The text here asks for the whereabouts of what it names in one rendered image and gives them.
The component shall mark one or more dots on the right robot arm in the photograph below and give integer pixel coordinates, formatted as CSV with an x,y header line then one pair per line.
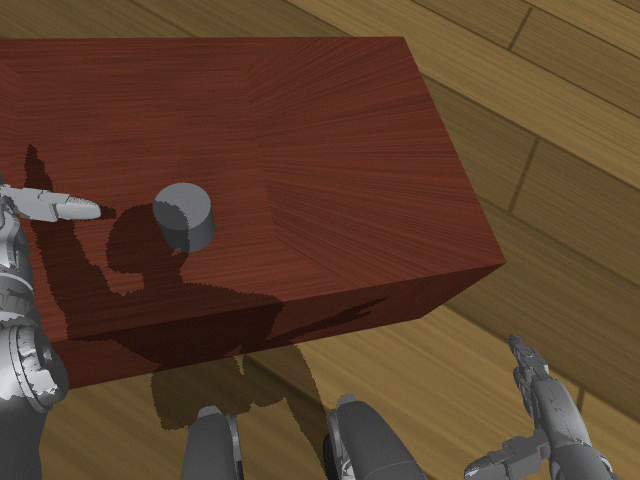
x,y
579,462

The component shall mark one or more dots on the left robot arm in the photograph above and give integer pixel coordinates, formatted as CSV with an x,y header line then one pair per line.
x,y
32,376

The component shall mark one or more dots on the right robot hand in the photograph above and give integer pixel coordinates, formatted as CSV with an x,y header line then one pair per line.
x,y
557,421

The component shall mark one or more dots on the right robot foot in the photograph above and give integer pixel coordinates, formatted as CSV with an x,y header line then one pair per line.
x,y
329,462

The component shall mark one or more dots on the left robot hand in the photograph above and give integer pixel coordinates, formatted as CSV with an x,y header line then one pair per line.
x,y
44,205

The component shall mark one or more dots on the can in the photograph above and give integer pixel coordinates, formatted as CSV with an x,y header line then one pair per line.
x,y
184,214

